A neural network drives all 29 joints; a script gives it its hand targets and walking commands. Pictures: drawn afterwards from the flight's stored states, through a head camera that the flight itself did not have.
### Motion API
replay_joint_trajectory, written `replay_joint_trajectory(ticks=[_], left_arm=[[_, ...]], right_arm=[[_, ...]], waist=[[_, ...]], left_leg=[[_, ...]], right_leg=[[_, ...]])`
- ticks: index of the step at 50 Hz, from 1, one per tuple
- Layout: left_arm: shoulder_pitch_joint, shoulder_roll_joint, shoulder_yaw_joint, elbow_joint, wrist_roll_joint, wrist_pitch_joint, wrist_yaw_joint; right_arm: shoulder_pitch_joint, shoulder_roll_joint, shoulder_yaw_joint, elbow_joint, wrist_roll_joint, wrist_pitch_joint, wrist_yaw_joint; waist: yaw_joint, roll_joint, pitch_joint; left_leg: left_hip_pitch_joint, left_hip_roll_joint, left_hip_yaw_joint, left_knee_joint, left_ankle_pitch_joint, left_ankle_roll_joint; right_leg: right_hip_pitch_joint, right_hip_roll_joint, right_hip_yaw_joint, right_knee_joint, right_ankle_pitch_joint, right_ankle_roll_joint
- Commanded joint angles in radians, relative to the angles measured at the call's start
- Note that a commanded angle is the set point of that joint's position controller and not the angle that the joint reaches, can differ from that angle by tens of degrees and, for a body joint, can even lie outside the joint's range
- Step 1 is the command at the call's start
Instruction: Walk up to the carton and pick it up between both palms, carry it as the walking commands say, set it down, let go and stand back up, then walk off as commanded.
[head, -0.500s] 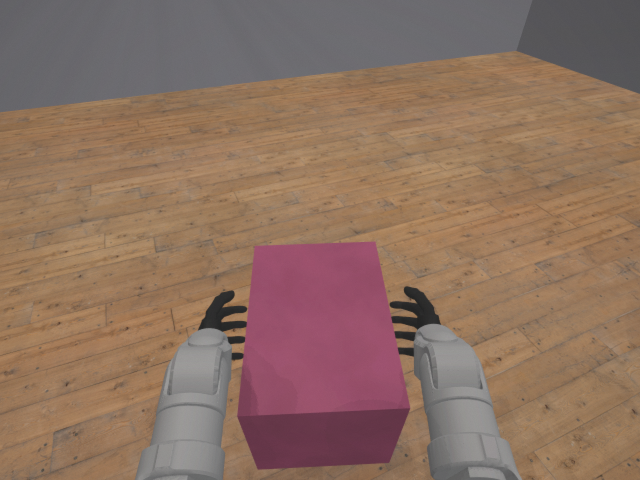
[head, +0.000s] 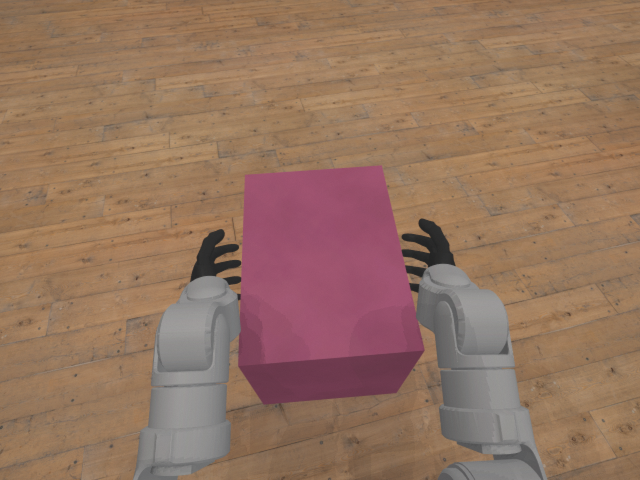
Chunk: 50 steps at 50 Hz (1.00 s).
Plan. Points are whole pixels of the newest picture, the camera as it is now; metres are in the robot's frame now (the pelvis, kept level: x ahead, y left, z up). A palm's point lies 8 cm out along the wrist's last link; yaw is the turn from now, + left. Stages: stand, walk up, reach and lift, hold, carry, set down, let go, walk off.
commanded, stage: carry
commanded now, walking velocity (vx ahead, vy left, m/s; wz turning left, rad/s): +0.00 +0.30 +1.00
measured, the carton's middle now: (322, 286) +0.38 -0.03 -0.03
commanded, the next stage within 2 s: none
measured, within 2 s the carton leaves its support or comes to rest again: neither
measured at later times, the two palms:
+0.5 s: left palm out of the picture +0.21 +0.33 +0.10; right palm (231, 295) +0.30 +0.08 +0.10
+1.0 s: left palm out of the picture -0.05 +0.56 +0.08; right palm out of the picture +0.14 +0.38 +0.05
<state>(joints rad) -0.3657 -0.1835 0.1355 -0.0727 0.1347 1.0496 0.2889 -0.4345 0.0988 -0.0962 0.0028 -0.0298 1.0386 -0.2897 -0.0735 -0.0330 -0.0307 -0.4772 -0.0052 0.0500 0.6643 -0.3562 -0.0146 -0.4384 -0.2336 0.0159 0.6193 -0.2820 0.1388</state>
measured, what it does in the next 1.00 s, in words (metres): steps to the left, turning left: left foot, then right foot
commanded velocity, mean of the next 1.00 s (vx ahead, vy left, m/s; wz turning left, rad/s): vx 0.00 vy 0.30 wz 1.00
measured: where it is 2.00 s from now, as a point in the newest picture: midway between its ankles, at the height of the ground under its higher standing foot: outside the picture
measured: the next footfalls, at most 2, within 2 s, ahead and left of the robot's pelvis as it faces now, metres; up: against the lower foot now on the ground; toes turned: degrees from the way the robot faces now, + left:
left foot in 0.02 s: +0.07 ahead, +0.15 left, +0.00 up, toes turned +4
right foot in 0.28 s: +0.06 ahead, -0.02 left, +0.00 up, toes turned +3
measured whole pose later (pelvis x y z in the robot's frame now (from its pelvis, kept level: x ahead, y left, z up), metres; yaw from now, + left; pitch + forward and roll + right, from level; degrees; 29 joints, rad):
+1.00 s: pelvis -0.17 +0.24 -0.01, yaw +48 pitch +5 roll +0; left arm -0.40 -0.20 0.17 -0.17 0.07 1.16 0.30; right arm -0.38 0.19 -0.12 -0.22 -0.14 1.17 -0.28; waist 0.01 0.13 0.05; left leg -0.63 -0.14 0.02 0.83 -0.30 0.06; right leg -0.45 -0.11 -0.21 0.70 -0.30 -0.02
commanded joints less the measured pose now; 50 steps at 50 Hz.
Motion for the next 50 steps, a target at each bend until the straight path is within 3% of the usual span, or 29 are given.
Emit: replay_joint_trajectory(ticks=[1,2,3,5,7,12,13,14,15,16,18,20,25,30,31,32,33,34,35,36,38,39,41,44,46,47,48,49,50], left_arm=[[-0.509,-0.922,-0.622,-0.143,-0.360,0.070,-0.374],[-0.543,-0.919,-0.631,-0.149,-0.374,0.083,-0.373],[-0.624,-0.960,-0.659,-0.169,-0.415,0.087,-0.374],[-0.678,-1.010,-0.691,-0.194,-0.492,0.103,-0.391],[-0.709,-1.037,-0.718,-0.234,-0.536,0.112,-0.392],[-0.551,-1.026,-0.652,-0.161,-0.499,0.154,-0.403],[-0.495,-1.036,-0.635,-0.131,-0.485,0.157,-0.409],[-0.459,-1.039,-0.618,-0.108,-0.476,0.158,-0.414],[-0.444,-1.012,-0.597,-0.096,-0.466,0.152,-0.420],[-0.465,-1.030,-0.587,-0.092,-0.462,0.152,-0.425],[-0.513,-1.025,-0.576,-0.093,-0.436,0.145,-0.419],[-0.530,-1.029,-0.574,-0.126,-0.420,0.138,-0.414],[-0.512,-0.993,-0.563,-0.140,-0.390,0.145,-0.407],[-0.419,-0.975,-0.515,-0.038,-0.343,0.158,-0.426],[-0.433,-0.977,-0.523,-0.038,-0.350,0.157,-0.429],[-0.493,-0.976,-0.542,-0.056,-0.361,0.153,-0.428],[-0.524,-0.979,-0.562,-0.039,-0.361,0.153,-0.422],[-0.564,-0.991,-0.589,-0.023,-0.382,0.151,-0.420],[-0.626,-1.030,-0.638,-0.050,-0.416,0.143,-0.417],[-0.694,-1.060,-0.661,-0.097,-0.446,0.137,-0.414],[-0.699,-1.093,-0.702,-0.121,-0.487,0.118,-0.402],[-0.725,-1.096,-0.716,-0.175,-0.505,0.106,-0.393],[-0.704,-1.062,-0.706,-0.253,-0.504,0.101,-0.384],[-0.654,-1.051,-0.672,-0.261,-0.509,0.110,-0.399],[-0.499,-1.064,-0.636,-0.155,-0.491,0.126,-0.417],[-0.420,-1.080,-0.611,-0.081,-0.472,0.128,-0.426],[-0.367,-1.058,-0.578,-0.038,-0.453,0.126,-0.434],[-0.349,-1.040,-0.550,-0.016,-0.439,0.123,-0.439],[-0.397,-1.052,-0.558,-0.034,-0.445,0.118,-0.439]], right_arm=[[-0.446,1.115,0.639,-0.069,0.396,0.102,0.407],[-0.421,1.100,0.614,-0.045,0.387,0.111,0.406],[-0.443,1.103,0.594,-0.067,0.380,0.115,0.409],[-0.446,1.084,0.576,-0.119,0.339,0.125,0.391],[-0.420,1.069,0.545,-0.173,0.300,0.122,0.369],[-0.419,1.095,0.587,-0.257,0.283,0.145,0.351],[-0.422,1.096,0.599,-0.258,0.286,0.152,0.351],[-0.403,1.110,0.613,-0.255,0.288,0.163,0.354],[-0.462,1.121,0.641,-0.288,0.313,0.168,0.360],[-0.499,1.124,0.652,-0.278,0.327,0.174,0.365],[-0.544,1.127,0.665,-0.249,0.359,0.183,0.381],[-0.530,1.141,0.673,-0.210,0.379,0.187,0.400],[-0.427,1.159,0.637,-0.083,0.376,0.197,0.408],[-0.485,1.158,0.654,-0.092,0.396,0.199,0.399],[-0.457,1.154,0.644,-0.076,0.388,0.198,0.401],[-0.465,1.155,0.633,-0.060,0.378,0.199,0.405],[-0.457,1.146,0.609,-0.019,0.368,0.202,0.412],[-0.419,1.124,0.565,0.020,0.351,0.199,0.420],[-0.446,1.108,0.546,0.002,0.350,0.190,0.428],[-0.440,1.121,0.536,0.000,0.345,0.175,0.428],[-0.376,1.119,0.521,0.011,0.317,0.155,0.428],[-0.397,1.128,0.526,-0.041,0.319,0.139,0.424],[-0.388,1.152,0.537,-0.122,0.320,0.122,0.410],[-0.425,1.152,0.589,-0.258,0.311,0.111,0.386],[-0.436,1.108,0.621,-0.312,0.299,0.122,0.371],[-0.448,1.102,0.642,-0.317,0.299,0.130,0.368],[-0.475,1.104,0.668,-0.331,0.309,0.141,0.366],[-0.532,1.095,0.687,-0.355,0.327,0.139,0.368],[-0.566,1.091,0.695,-0.356,0.348,0.145,0.377]], waist=[[0.051,0.140,-0.444],[0.050,0.412,-0.438],[0.045,0.394,-0.477],[0.051,0.198,-0.452],[0.058,0.215,-0.480],[0.055,0.181,-0.466],[0.090,0.063,-0.458],[0.092,-0.230,-0.479],[0.066,-0.348,-0.481],[0.062,-0.233,-0.462],[0.059,-0.092,-0.390],[0.063,-0.075,-0.333],[0.066,-0.176,-0.327],[0.065,-0.326,-0.329],[0.042,-0.274,-0.351],[0.019,-0.106,-0.324],[0.025,0.126,-0.278],[0.023,0.356,-0.270],[0.038,0.381,-0.307],[0.038,0.431,-0.300],[0.052,0.415,-0.399],[0.060,0.399,-0.451],[0.061,0.332,-0.504],[0.049,0.186,-0.476],[0.068,0.097,-0.455],[0.098,-0.162,-0.454],[0.084,-0.491,-0.472],[0.070,-0.435,-0.465],[0.067,-0.308,-0.450]], left_leg=[[0.463,0.153,-0.186,-0.255,0.659,0.094],[0.610,0.324,-0.430,-0.153,1.250,0.195],[0.627,0.300,-0.355,-0.120,1.244,0.247],[0.537,0.167,-0.238,-0.074,1.149,0.204],[0.477,0.132,-0.181,-0.086,1.039,0.172],[0.246,0.126,-0.260,-0.128,0.694,0.175],[0.028,0.064,-0.194,-0.016,0.461,0.135],[-0.186,-0.057,-0.069,0.204,-0.015,0.083],[-0.308,-0.012,-0.078,0.442,-0.177,0.046],[-0.303,0.055,-0.137,0.568,-0.132,0.044],[-0.305,0.084,-0.111,0.561,-0.024,0.018],[-0.266,0.085,-0.072,0.518,0.009,-0.007],[-0.187,0.042,0.062,0.332,0.020,-0.029],[0.058,0.039,0.116,-0.011,0.063,-0.009],[0.164,0.032,0.133,-0.175,0.159,0.003],[0.251,0.053,0.065,-0.321,0.261,0.013],[0.377,0.183,-0.169,-0.278,0.777,0.077],[0.452,0.286,-0.366,-0.196,1.266,0.157],[0.369,0.293,-0.382,-0.188,1.242,0.196],[0.309,0.223,-0.297,-0.192,0.963,0.188],[0.428,0.116,-0.147,-0.118,0.781,0.140],[0.477,0.093,-0.077,-0.074,0.823,0.127],[0.493,0.100,-0.139,-0.105,0.842,0.136],[0.284,0.131,-0.304,-0.194,0.658,0.174],[0.020,0.102,-0.302,-0.183,0.439,0.136],[-0.203,0.004,-0.173,0.004,0.135,0.084],[-0.349,-0.057,-0.048,0.416,-0.145,0.035],[-0.376,0.050,-0.146,0.633,-0.147,0.041],[-0.326,0.108,-0.180,0.670,-0.080,0.038]], right_leg=[[-0.105,0.055,-0.135,0.392,-0.133,-0.025],[-0.380,0.187,-0.146,0.590,-0.457,0.013],[-0.410,0.138,-0.064,0.626,-0.502,-0.019],[-0.331,0.126,-0.067,0.523,-0.335,-0.013],[-0.211,0.144,-0.093,0.370,-0.211,-0.017],[0.126,0.170,-0.127,0.007,0.003,-0.071],[0.368,0.094,-0.073,-0.184,0.218,-0.103],[0.560,-0.183,0.159,-0.279,0.464,-0.181],[0.574,-0.399,0.289,-0.216,0.707,-0.270],[0.537,-0.413,0.217,-0.212,0.718,-0.291],[0.475,-0.283,0.079,-0.179,0.630,-0.268],[0.415,-0.239,-0.011,-0.159,0.637,-0.233],[0.432,-0.209,-0.228,-0.067,0.804,-0.173],[0.338,-0.215,-0.305,0.003,0.563,-0.089],[0.289,-0.182,-0.341,0.127,0.440,-0.065],[0.174,-0.116,-0.365,0.296,0.206,-0.052],[-0.088,-0.033,-0.322,0.432,-0.285,-0.041],[-0.272,0.065,-0.240,0.603,-0.515,-0.006],[-0.265,0.079,-0.131,0.680,-0.504,0.001],[-0.261,0.057,-0.097,0.658,-0.457,-0.017],[-0.259,0.061,-0.083,0.602,-0.277,-0.025],[-0.227,0.065,-0.093,0.522,-0.212,-0.022],[-0.166,0.112,-0.112,0.418,-0.173,-0.018],[0.047,0.158,-0.126,0.210,-0.172,-0.052],[0.357,0.140,-0.112,-0.047,-0.048,-0.110],[0.584,-0.051,0.033,-0.291,0.151,-0.166],[0.615,-0.422,0.291,-0.300,0.356,-0.258],[0.572,-0.492,0.268,-0.265,0.568,-0.295],[0.523,-0.422,0.151,-0.240,0.576,-0.299]])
